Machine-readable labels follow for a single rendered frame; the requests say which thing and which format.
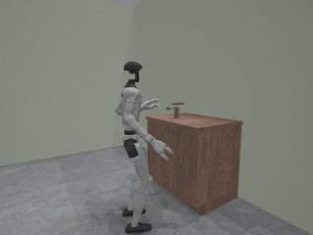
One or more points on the humanoid robot torso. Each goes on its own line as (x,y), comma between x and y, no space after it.
(128,134)

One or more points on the robot right upper arm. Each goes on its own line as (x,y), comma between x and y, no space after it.
(132,96)

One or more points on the robot right hand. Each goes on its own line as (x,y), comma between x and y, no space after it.
(158,147)

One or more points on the right robot forearm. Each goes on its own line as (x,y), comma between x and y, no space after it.
(137,128)

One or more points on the counter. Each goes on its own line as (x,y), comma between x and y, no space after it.
(203,171)

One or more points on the robot left upper arm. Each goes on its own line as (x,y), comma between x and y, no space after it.
(118,108)

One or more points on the robot left hand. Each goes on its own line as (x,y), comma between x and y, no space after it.
(147,105)

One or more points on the right robot thigh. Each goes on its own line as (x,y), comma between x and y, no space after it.
(134,150)

